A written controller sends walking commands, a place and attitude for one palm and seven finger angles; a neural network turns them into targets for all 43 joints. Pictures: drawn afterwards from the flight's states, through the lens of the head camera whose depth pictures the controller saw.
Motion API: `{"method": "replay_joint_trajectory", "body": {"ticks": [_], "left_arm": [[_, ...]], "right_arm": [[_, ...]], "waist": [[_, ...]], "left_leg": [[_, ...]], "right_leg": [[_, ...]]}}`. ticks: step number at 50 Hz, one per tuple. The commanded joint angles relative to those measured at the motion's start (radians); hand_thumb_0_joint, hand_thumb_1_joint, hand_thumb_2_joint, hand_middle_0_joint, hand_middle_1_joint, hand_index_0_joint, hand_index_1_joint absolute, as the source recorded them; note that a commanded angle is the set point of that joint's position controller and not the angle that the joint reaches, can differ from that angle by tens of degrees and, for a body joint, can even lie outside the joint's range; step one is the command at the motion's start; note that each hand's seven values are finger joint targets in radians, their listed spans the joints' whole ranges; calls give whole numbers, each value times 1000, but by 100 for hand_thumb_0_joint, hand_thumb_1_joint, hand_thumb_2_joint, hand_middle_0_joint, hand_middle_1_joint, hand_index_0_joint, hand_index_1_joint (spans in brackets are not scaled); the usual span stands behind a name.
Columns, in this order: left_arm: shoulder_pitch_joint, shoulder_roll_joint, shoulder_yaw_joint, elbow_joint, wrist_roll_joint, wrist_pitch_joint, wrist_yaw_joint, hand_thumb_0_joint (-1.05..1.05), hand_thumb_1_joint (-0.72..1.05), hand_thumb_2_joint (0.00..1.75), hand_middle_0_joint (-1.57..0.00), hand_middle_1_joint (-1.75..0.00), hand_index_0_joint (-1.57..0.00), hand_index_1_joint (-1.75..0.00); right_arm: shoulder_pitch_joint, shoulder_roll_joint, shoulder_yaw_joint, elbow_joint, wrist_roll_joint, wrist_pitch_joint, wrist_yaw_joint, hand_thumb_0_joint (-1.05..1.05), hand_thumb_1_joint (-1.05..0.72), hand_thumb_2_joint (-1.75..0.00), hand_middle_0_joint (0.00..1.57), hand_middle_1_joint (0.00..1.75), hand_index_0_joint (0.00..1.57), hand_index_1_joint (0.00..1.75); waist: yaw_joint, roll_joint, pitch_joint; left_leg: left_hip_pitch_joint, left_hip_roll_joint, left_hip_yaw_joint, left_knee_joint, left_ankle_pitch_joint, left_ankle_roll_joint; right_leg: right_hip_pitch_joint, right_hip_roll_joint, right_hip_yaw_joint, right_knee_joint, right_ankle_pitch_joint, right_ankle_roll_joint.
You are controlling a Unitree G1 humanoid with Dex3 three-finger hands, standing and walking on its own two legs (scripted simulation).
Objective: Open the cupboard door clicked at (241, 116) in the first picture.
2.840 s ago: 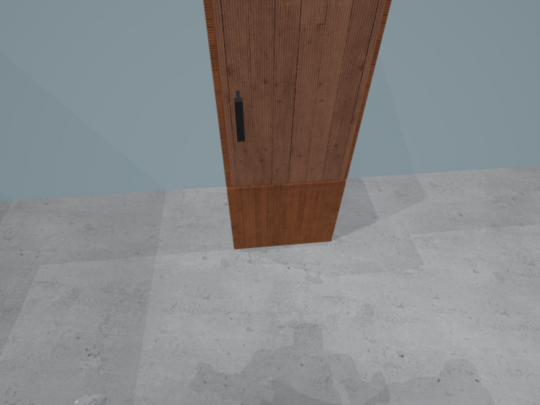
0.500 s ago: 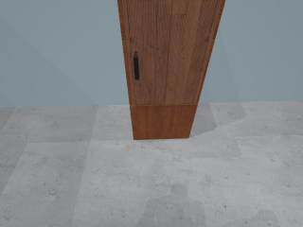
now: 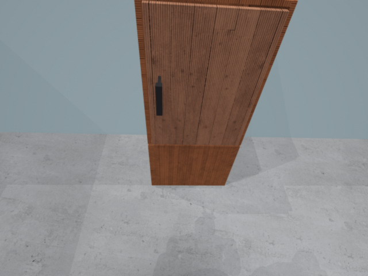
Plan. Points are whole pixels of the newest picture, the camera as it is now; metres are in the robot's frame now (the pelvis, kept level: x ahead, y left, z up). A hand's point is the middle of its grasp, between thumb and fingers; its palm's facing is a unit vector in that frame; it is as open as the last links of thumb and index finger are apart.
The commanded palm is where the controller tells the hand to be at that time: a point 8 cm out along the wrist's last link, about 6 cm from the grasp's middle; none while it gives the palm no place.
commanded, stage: take the last steps up to it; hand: left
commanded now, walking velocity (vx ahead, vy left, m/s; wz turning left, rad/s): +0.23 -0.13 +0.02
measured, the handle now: (159, 96) +0.68 +0.15 -0.03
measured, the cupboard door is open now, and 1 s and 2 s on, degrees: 0 0 0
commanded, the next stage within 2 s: come to a stop and stand still in 0.18 s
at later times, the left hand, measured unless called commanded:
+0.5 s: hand (146, 247) +0.22 +0.11 -0.15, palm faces +0.05 -0.97 -0.24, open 7.3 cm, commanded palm none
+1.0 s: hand out of the picture +0.15 +0.17 -0.16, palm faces +0.07 -0.98 -0.18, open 7.4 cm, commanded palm none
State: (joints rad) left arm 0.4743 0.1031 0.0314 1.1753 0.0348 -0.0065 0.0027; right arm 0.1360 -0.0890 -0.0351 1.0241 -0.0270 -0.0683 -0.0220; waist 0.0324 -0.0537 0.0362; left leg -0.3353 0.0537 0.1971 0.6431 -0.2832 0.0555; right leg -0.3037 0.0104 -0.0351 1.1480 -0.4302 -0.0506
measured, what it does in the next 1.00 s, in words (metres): walks ahead: right foot, then left foot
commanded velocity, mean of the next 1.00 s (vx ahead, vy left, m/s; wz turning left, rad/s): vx -0.04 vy -0.02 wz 0.01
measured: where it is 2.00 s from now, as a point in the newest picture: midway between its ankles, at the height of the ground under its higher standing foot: outside the picture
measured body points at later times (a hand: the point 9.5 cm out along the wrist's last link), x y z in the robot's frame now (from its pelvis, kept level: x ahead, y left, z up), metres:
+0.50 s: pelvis +0.15 -0.07 +0.01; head +0.18 -0.09 +0.46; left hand +0.21 +0.16 -0.13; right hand +0.16 -0.31 -0.16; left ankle +0.12 +0.05 -0.68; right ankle +0.20 -0.19 -0.72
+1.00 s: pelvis +0.14 -0.02 +0.02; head +0.16 +0.02 +0.47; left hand +0.14 +0.22 -0.15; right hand +0.22 -0.24 -0.11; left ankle +0.16 +0.04 -0.72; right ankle +0.08 -0.18 -0.66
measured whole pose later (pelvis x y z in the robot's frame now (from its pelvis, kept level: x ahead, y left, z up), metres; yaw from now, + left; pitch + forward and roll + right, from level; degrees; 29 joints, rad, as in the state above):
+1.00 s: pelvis +0.14 -0.02 +0.02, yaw +1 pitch +0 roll -2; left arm 0.27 0.21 0.06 1.06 0.03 0.07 0.02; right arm 0.17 -0.13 -0.03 1.01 -0.02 0.00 -0.05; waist 0.00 -0.04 0.02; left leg -0.22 -0.01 0.12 0.39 -0.18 0.09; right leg -0.30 -0.02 0.03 0.88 -0.42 0.05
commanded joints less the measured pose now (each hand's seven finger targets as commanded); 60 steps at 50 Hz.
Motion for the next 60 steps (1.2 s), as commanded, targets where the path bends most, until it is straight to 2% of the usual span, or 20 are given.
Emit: {"method": "replay_joint_trajectory", "body": {"ticks": [1, 5, 10, 13, 14, 15, 16, 17, 20, 24, 30, 33, 34, 35, 36, 39, 41, 50, 58, 60], "left_arm": [[17, 41, 31, -104, 11, 1, -20, 0, 90, 90, -20, -30, -20, -30], [-13, 27, 35, -139, 4, 13, -27, 0, 90, 90, -20, -30, -20, -30], [-152, 85, 42, -184, -1, 2, -35, 0, 90, 90, -20, -30, -20, -30], [-108, 129, 53, -169, -1, -11, -35, 0, 90, 90, -20, -30, -20, -30], [-14, 164, 58, -140, 1, -22, -29, 0, 90, 90, -20, -30, -20, -30], [48, 255, 70, -120, 7, -42, -14, 0, 90, 90, -20, -30, -20, -30], [70, 304, 65, -126, -9, -43, -2, 0, 90, 90, -20, -30, -20, -30], [-13, 284, 55, -138, -11, -43, 6, 0, 90, 90, -20, -30, -20, -30], [-231, 236, 39, -195, -4, -22, 32, 0, 90, 90, -20, -30, -20, -30], [-214, 255, 60, -201, -5, 8, 43, 0, 90, 90, -20, -30, -20, -30], [-261, 262, 71, -236, 0, 21, 49, 0, 90, 90, -20, -30, -20, -30], [-288, 247, 70, -242, -7, 32, 42, 0, 90, 90, -20, -30, -20, -30], [-261, 206, 62, -251, -15, 40, 38, 0, 90, 90, -20, -30, -20, -30], [-232, 144, 49, -265, -22, 49, 34, 0, 90, 90, -20, -30, -20, -30], [-258, 157, 46, -268, -16, 56, 39, 0, 90, 90, -20, -30, -20, -30], [-206, 167, 54, -209, -11, 53, 31, 0, 90, 90, -20, -30, -20, -30], [-177, 163, 46, -181, -13, 50, 26, 0, 90, 90, -20, -30, -20, -30], [-210, 142, 29, -162, -11, 61, 12, 0, 90, 90, -20, -30, -20, -30], [-127, 109, 7, -97, -16, 46, 21, 0, 90, 90, -20, -30, -20, -30], [-70, 114, 4, -68, -17, 33, 28, 0, 90, 90, -20, -30, -20, -30]], "right_arm": [[153, -146, -29, 20, 4, -8, -21, 0, -90, -90, 20, 30, 20, 30], [143, -178, -43, -11, -1, -7, -9, 0, -90, -90, 20, 30, 20, 30], [157, -228, -62, -6, -6, 14, 1, 0, -90, -90, 20, 30, 20, 30], [152, -244, -67, -5, -9, 32, 5, 0, -90, -90, 20, 30, 20, 30], [158, -226, -58, -2, -8, 34, 8, 0, -90, -90, 20, 30, 20, 30], [209, -147, -36, -4, 1, 33, 13, 0, -90, -90, 20, 30, 20, 30], [202, -121, -20, -36, 12, 37, 6, 0, -90, -90, 20, 30, 20, 30], [208, -138, -21, -21, 13, 44, -3, 0, -90, -90, 20, 30, 20, 30], [213, -128, -15, 19, 25, 74, -9, 0, -90, -90, 20, 30, 20, 30], [177, -129, -24, 1, 17, 103, -4, 0, -90, -90, 20, 30, 20, 30], [124, -132, -37, -51, 16, 110, 7, 0, -90, -90, 20, 30, 20, 30], [187, -134, -39, -39, 14, 96, 8, 0, -90, -90, 20, 30, 20, 30], [199, -185, -43, -42, 9, 85, 7, 0, -90, -90, 20, 30, 20, 30], [163, -267, -54, -74, 1, 78, 5, 0, -90, -90, 20, 30, 20, 30], [129, -283, -53, -93, -1, 82, -6, 0, -90, -90, 20, 30, 20, 30], [25, -213, -26, -105, 1, 64, -28, 0, -90, -90, 20, 30, 20, 30], [40, -198, -18, -92, 9, 51, -31, 0, -90, -90, 20, 30, 20, 30], [160, -225, -33, 3, 8, 60, -38, 0, -90, -90, 20, 30, 20, 30], [144, -213, -29, 52, 10, 61, -18, 0, -90, -90, 20, 30, 20, 30], [146, -186, -25, 65, 17, 62, -14, 0, -90, -90, 20, 30, 20, 30]], "waist": [[-11, 135, 89], [0, 164, 78], [-34, 192, 94], [-2, 143, 48], [44, 56, 4], [59, -197, -60], [53, -241, -121], [24, -171, -133], [-37, -99, -48], [-5, -93, -72], [-13, -113, -108], [-55, -111, -112], [-57, 38, -124], [-44, 339, -81], [-61, 303, -59], [-11, 167, -41], [-14, 149, -64], [-76, 153, -43], [-38, 177, -17], [-17, 119, -13]], "left_leg": [[12, 306, -338, -471, -60, 109], [-19, 239, -169, -462, 51, 101], [18, 238, -155, -406, 20, 86], [-6, 207, -153, -257, -63, 39], [-35, 144, -102, -93, -70, 4], [-171, 27, -13, 214, -194, -44], [-198, -13, -100, 376, -373, -48], [-132, 10, -179, 407, -329, -49], [-47, 35, -195, 358, -242, -72], [-76, -20, -163, 311, -205, -91], [-34, -23, -176, 185, -154, -91], [148, -24, -138, -133, 78, -83], [239, 62, -219, -231, 217, -57], [196, 280, -466, -332, 464, 41], [91, 332, -510, -369, 475, 118], [102, 241, -383, -344, 443, 109], [165, 198, -322, -356, 453, 79], [296, 243, -375, -410, 296, 102], [147, 175, -368, -465, -32, 61], [88, 124, -299, -429, -73, 7]], "right_leg": [[-250, -133, 50, 59, 130, 32], [-199, -147, -11, -182, 210, 62], [-100, -115, -71, -440, 248, 73], [92, -66, -110, -587, 254, 63], [215, -68, -86, -655, 242, 54], [346, -275, 186, -757, 287, -5], [338, -429, 376, -834, 514, -83], [244, -416, 333, -837, 641, -108], [72, -372, 156, -769, 849, -129], [132, -378, 111, -746, 924, -143], [128, -373, 96, -733, 825, -135], [42, -302, 54, -649, 590, -57], [-40, -223, 4, -549, 379, -3], [-156, -79, -78, -402, -36, 75], [-129, -39, 17, -213, -178, 76], [-158, -40, 115, -45, -27, 80], [-151, -41, 112, -68, 50, 97], [-92, -58, 63, -345, -29, 100], [91, -51, 11, -653, 63, 61], [199, -67, 6, -823, 190, 53]]}}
